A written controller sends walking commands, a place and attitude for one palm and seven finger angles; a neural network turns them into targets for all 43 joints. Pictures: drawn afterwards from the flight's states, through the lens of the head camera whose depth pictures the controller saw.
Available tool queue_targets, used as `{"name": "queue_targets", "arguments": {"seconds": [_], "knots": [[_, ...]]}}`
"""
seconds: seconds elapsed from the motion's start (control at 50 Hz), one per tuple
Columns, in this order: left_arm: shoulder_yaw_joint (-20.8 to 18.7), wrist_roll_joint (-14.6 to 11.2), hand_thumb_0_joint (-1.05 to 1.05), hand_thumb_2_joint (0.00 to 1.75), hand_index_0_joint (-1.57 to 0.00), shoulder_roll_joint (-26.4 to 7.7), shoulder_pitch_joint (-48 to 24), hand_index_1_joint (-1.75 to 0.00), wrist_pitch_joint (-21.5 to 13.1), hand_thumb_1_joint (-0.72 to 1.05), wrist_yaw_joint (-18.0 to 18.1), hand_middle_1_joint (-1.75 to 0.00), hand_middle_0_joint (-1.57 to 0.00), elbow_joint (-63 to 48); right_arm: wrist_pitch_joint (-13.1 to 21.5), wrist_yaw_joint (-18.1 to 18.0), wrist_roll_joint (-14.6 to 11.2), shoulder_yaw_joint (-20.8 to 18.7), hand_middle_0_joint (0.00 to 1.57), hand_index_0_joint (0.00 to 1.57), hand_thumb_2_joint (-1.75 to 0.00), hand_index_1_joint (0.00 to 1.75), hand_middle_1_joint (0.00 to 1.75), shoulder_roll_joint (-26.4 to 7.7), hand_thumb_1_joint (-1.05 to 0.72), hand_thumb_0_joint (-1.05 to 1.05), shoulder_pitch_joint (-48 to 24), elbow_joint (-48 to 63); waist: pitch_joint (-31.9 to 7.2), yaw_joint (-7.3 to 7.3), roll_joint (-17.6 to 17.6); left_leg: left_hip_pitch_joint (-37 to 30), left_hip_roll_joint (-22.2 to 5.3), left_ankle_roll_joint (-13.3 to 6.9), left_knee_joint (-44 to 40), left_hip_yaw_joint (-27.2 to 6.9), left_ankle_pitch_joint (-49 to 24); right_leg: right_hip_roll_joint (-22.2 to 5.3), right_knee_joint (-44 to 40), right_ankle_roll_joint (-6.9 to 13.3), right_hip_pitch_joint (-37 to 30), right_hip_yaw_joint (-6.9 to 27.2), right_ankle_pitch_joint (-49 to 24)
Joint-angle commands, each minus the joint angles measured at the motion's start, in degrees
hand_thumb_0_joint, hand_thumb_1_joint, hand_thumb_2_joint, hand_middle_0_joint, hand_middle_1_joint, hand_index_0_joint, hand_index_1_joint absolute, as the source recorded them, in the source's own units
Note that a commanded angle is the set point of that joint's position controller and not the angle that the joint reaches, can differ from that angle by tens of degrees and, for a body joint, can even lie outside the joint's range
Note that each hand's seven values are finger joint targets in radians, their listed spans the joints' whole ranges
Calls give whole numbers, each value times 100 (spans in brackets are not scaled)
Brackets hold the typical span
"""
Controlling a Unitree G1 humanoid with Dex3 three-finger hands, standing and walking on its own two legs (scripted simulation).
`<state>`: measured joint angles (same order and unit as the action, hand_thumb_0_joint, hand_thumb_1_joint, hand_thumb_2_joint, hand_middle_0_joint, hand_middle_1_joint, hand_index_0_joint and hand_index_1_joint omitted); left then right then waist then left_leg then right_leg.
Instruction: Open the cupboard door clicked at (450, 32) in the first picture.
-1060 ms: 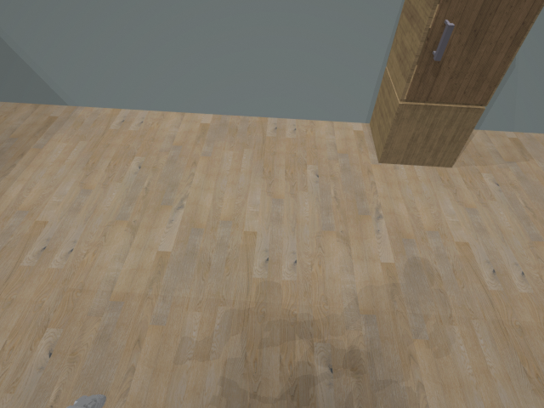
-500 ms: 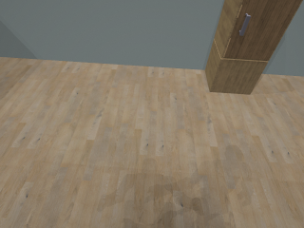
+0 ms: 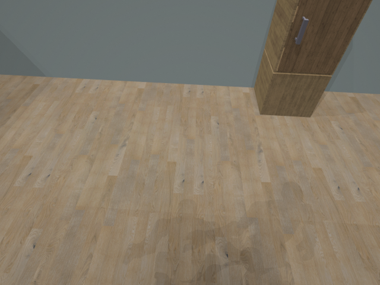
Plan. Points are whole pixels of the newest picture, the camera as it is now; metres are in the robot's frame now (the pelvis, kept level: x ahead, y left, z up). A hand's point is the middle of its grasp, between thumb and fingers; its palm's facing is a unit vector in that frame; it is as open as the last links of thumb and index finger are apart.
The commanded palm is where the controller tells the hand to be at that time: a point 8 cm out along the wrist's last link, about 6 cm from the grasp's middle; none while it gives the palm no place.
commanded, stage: look at it before walking up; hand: left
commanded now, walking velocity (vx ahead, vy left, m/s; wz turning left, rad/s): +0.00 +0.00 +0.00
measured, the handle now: (300, 30) +1.52 -0.60 -0.06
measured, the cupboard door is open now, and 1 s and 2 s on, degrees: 0 0 0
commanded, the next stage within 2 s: walk to a spot facing it in 0.38 s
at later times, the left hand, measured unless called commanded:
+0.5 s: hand out of the picture +0.08 +0.25 -0.16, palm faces -0.03 -0.94 -0.34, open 7.4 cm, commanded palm none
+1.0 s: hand out of the picture +0.05 +0.16 -0.17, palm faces -0.17 -0.95 -0.25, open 7.4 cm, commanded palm none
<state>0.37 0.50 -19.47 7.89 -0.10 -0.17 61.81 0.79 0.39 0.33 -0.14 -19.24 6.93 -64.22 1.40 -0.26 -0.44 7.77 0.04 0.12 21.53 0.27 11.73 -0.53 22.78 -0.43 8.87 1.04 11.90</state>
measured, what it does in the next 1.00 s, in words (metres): lifts its left foot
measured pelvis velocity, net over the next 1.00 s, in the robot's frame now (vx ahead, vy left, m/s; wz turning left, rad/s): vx -0.02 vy -0.03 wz -0.23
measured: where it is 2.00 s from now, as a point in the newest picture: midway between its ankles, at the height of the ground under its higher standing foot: outside the picture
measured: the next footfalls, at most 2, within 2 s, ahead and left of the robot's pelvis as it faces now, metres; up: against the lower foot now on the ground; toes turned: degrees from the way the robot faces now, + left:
left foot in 1.30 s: +0.04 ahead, +0.12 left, +0.00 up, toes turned -23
right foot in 1.74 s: +0.13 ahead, -0.26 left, +0.00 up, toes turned -48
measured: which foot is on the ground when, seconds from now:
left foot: down 0.00-0.84, up 0.86-1.00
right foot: down 0.00-1.00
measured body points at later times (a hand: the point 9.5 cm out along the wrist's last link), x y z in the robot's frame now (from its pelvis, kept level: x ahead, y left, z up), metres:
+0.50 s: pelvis +0.01 +0.00 +0.00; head +0.01 +0.00 +0.45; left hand +0.08 +0.30 -0.13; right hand +0.08 -0.30 -0.13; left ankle +0.00 +0.12 -0.74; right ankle +0.01 -0.12 -0.74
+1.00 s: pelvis -0.02 -0.03 -0.01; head +0.02 -0.06 +0.43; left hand +0.06 +0.21 -0.15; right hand +0.01 -0.29 -0.17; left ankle -0.01 +0.13 -0.67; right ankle +0.00 -0.11 -0.75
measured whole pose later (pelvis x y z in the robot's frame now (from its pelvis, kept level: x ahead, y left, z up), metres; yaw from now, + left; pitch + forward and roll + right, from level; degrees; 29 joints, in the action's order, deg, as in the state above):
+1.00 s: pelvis -0.02 -0.03 -0.01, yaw -13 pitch +0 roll +2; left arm -1.9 0.8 -10.5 15.5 2.3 -0.1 53.1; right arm -3.0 -0.5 0.5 -3.3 -13.2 7.8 -55.8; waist 5.5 1.7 1.1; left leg 26.5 -2.5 3.0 62.5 0.6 22.8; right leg 3.3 33.3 3.9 18.8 1.7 14.4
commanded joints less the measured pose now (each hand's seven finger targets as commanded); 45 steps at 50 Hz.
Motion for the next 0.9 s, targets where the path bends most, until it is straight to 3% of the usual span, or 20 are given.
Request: {"name": "queue_targets", "arguments": {"seconds": [0.0,0.48,0.5,0.54,0.6,0.68,0.72,0.74,0.76,0.78,0.8,0.82,0.84,0.86,0.88], "knots": [[-228,18,0,90,-20,-1183,-271,-30,-150,90,87,-30,-20,-350,116,-95,18,-213,20,20,-90,30,30,-1202,-90,0,-335,399,-238,17,37,-33,-665,-181,-370,-564,-522,-617,-433,215,84,575,-500],[-246,17,0,90,-20,-1222,-270,-30,-151,90,87,-30,-20,-334,117,-116,11,-209,20,20,-90,30,30,-1236,-90,0,-353,389,-322,20,62,-211,-718,-156,-351,-480,-845,-618,-418,227,-34,584,-983],[-243,17,0,90,-20,-1134,-255,-30,-112,90,84,-30,-20,-356,101,-128,21,-209,20,20,-90,30,30,-1153,-90,0,-304,402,-293,9,53,-265,-737,-136,-253,-390,-888,-593,-332,224,86,606,-1133],[-188,16,0,90,-20,-670,-30,-30,32,90,109,-30,-20,-387,15,-154,28,-151,20,20,-90,30,30,-629,-90,0,-2,414,-266,-24,90,-233,-778,-66,-14,-187,-985,-550,-45,163,274,637,-1403],[-232,38,0,90,-20,-571,169,-30,169,90,95,-30,-20,-608,-101,-200,35,-231,20,20,-90,30,30,-602,-90,0,140,629,-135,-24,83,-120,-903,-90,191,-98,-762,-396,382,150,717,712,-1390],[-328,59,0,90,-20,-426,292,-30,237,90,36,-30,-20,-930,-137,-225,49,-404,20,20,-90,30,30,-732,-90,0,121,989,-224,-15,597,-35,-1411,-383,153,-332,-693,-41,1464,72,1221,461,-865],[-363,50,0,90,-20,-270,394,-30,281,90,9,-30,-20,-1055,-113,-209,46,-463,20,20,-90,30,30,-760,-90,0,31,1117,-193,50,1166,182,-2009,-815,-79,-571,-1158,90,2599,-33,1393,49,1137],[-403,51,0,90,-20,-219,435,-30,295,90,-6,-30,-20,-1117,-105,-210,61,-479,20,20,-90,30,30,-710,-90,0,-38,1204,-164,71,1169,409,-2195,-954,-48,-555,-1384,-53,2834,-39,1276,17,1642],[-438,54,0,90,-20,-160,601,-30,285,90,-27,-30,-20,-1135,-102,-216,87,-493,20,20,-90,30,30,-694,-90,0,-204,1277,-122,223,1062,576,-2139,-869,251,-320,-1608,-180,2523,-10,1026,27,1600],[-467,66,0,90,-20,-132,970,-30,254,90,-45,-30,-20,-1075,-118,-210,97,-510,20,20,-90,30,30,-687,-90,0,-360,1336,-158,408,888,777,-1936,-620,816,48,-1479,-198,1907,-6,604,-80,1057],[-518,102,0,90,-20,-269,1302,-30,188,90,-42,-30,-20,-992,-167,-188,76,-508,20,20,-90,30,30,-572,-90,0,-353,1383,-142,541,144,1208,-1432,-217,1862,512,-736,-268,862,29,139,82,-149],[-637,180,0,90,-20,-924,1364,-30,81,90,47,-30,-20,-1036,-214,-156,32,-441,20,20,-90,30,30,-83,-90,0,-83,1541,-127,424,-2010,2436,-412,303,3504,944,1622,-1641,-280,487,-142,2487,-1430],[-605,69,0,90,-20,-944,1476,-30,111,90,96,-30,-20,-1100,-245,-173,14,-428,20,20,-90,30,30,-137,-90,0,-297,1649,-127,536,-1579,2368,-239,275,4201,118,2261,-2083,-731,1105,384,3086,-1534],[-631,84,0,90,-20,-860,1186,-30,126,90,121,-30,-20,-1194,-261,-176,9,-450,20,20,-90,30,30,-85,-90,0,-384,1623,-29,397,-1316,2443,-299,227,4569,-240,1962,-1819,-860,1159,654,3203,-567],[-603,72,0,90,-20,-702,835,-30,115,90,127,-30,-20,-1285,-240,-165,20,-463,20,20,-90,30,30,-165,-90,0,-327,1565,125,257,-1004,2515,-382,229,4648,-343,1540,-1627,-817,1160,707,2986,-283]]}}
